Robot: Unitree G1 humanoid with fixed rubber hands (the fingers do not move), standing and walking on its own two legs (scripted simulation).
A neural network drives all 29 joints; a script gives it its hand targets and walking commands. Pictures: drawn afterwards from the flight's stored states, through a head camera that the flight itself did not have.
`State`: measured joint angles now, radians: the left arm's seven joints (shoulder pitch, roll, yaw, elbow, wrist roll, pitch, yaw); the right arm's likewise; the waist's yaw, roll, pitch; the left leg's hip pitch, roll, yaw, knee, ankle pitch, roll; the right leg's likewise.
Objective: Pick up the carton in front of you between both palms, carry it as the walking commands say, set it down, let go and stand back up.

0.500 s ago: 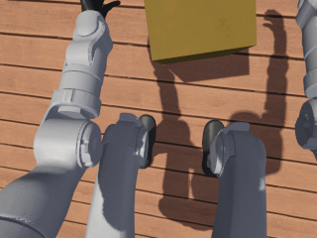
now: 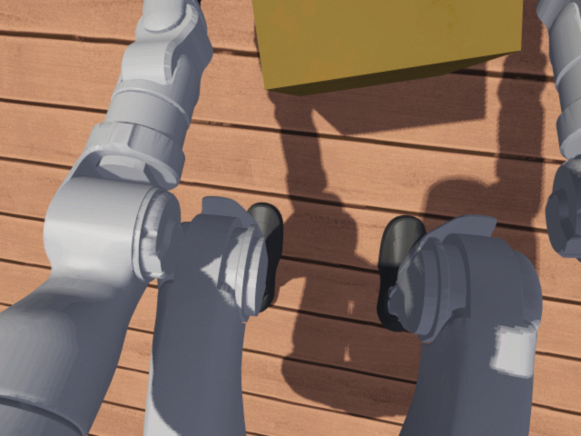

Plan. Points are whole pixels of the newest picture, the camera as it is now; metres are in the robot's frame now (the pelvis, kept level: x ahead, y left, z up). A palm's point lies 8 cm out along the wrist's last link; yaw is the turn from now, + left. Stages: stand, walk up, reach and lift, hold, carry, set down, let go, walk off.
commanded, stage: reach and lift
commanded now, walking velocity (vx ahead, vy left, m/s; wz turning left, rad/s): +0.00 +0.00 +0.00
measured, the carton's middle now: out of the picture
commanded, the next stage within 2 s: none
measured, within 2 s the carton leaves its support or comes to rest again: leaves its support in 0.60 s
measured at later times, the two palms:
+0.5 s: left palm out of the picture +0.54 +0.12 -0.16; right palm out of the picture +0.56 -0.19 -0.17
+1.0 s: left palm out of the picture +0.50 +0.10 +0.00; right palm out of the picture +0.50 -0.20 +0.00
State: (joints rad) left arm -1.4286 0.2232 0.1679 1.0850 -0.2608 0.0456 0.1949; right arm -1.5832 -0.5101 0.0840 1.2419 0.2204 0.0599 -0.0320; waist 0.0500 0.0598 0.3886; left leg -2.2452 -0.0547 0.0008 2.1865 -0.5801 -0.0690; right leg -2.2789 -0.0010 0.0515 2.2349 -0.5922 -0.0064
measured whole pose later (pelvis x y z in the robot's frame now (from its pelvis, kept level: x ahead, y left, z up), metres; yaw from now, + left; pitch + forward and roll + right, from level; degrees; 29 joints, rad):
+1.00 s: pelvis -0.01 +0.01 +0.07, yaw -5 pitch +41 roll +3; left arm -1.12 -0.06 0.58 0.72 0.16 0.32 0.15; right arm -1.26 -0.19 -0.30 0.94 -0.16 0.37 -0.01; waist 0.02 0.03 -0.05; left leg -2.13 -0.07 -0.03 1.95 -0.53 -0.07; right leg -2.17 0.07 0.08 1.95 -0.49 0.04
